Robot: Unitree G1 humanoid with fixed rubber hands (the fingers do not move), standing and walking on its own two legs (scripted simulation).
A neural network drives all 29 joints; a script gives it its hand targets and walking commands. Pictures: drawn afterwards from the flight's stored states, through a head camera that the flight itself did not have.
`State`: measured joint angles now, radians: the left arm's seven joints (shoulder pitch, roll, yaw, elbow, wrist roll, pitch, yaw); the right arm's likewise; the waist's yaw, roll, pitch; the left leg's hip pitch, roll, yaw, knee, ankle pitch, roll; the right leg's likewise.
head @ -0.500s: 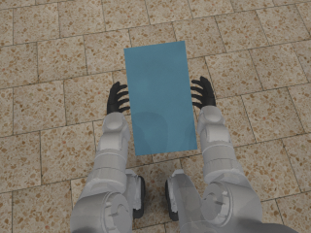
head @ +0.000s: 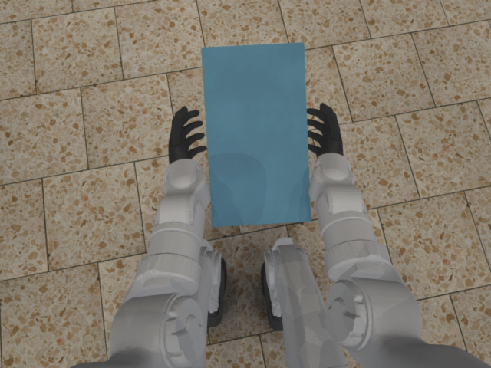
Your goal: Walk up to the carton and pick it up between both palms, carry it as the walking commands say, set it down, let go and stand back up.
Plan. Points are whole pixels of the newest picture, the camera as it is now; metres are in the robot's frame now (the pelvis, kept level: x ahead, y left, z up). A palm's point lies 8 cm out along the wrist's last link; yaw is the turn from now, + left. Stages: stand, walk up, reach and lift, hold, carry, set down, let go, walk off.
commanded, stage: set down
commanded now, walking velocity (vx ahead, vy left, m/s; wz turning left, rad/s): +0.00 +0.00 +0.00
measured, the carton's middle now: (253, 142) +0.48 -0.03 -0.17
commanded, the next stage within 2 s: none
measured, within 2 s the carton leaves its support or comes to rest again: neither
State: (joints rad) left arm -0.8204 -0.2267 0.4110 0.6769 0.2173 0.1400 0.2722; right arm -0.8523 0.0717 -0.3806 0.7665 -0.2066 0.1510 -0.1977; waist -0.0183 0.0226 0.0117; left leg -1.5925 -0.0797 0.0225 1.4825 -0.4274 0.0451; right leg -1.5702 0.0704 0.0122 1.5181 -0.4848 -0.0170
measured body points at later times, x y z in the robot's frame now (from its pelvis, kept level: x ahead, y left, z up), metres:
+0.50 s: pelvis +0.02 +0.00 -0.05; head +0.31 -0.01 +0.29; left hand +0.48 +0.09 -0.18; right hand +0.48 -0.15 -0.19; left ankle +0.12 +0.09 -0.54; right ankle +0.10 -0.10 -0.54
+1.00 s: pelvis +0.01 +0.00 -0.12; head +0.34 -0.01 +0.18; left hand +0.50 +0.09 -0.27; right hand +0.51 -0.15 -0.27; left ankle +0.12 +0.09 -0.54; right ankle +0.10 -0.10 -0.54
